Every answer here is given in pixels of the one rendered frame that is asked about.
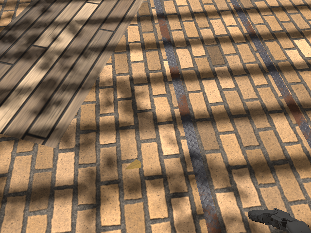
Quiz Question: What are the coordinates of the robot right hand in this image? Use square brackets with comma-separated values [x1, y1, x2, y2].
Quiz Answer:
[248, 208, 311, 233]

